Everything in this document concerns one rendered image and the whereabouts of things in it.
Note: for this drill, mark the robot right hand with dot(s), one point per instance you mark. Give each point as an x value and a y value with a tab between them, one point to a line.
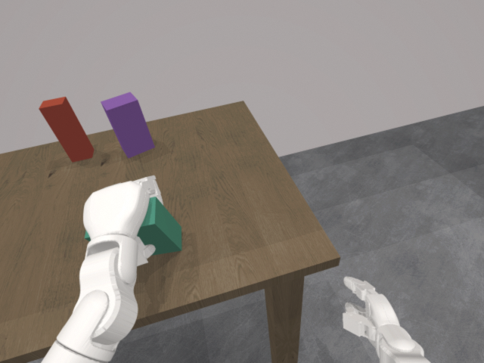
377	312

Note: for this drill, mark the right robot forearm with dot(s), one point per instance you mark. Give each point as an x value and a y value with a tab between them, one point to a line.
394	345

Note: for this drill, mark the robot left hand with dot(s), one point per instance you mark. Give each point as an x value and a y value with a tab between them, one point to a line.
121	209

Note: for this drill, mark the table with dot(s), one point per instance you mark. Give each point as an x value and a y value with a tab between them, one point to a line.
245	227

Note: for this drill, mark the left robot forearm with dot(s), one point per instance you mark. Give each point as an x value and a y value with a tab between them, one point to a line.
106	310

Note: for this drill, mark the sponge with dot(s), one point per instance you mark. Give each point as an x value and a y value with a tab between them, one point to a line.
159	228

